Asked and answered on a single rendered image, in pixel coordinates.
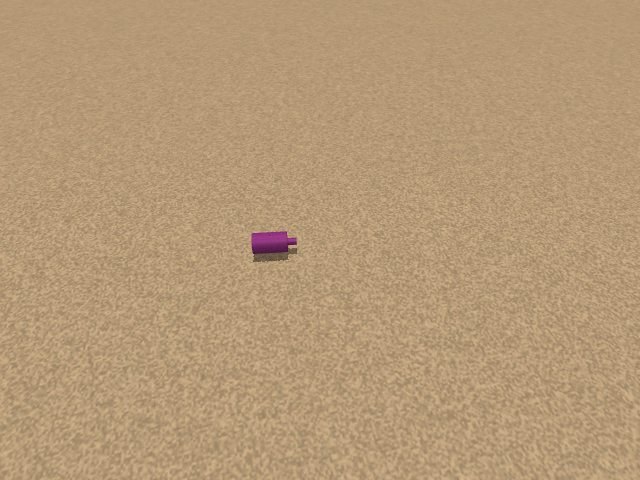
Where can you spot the bottle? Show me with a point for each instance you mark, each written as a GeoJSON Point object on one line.
{"type": "Point", "coordinates": [271, 242]}

